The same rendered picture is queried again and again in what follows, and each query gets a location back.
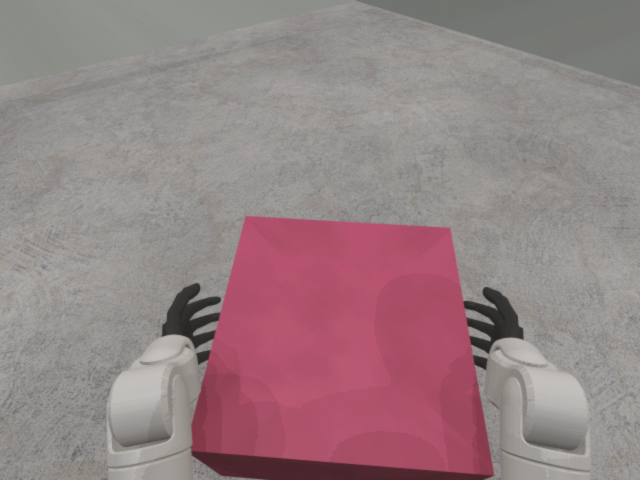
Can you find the right robot forearm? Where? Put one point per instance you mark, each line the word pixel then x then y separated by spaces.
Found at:
pixel 544 415

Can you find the left robot forearm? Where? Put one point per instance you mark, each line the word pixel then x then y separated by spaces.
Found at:
pixel 148 419

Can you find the right robot hand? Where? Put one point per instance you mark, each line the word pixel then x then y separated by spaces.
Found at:
pixel 505 322

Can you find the carton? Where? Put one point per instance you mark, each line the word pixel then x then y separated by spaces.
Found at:
pixel 342 352

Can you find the left robot hand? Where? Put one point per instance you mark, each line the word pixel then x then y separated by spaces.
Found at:
pixel 179 315

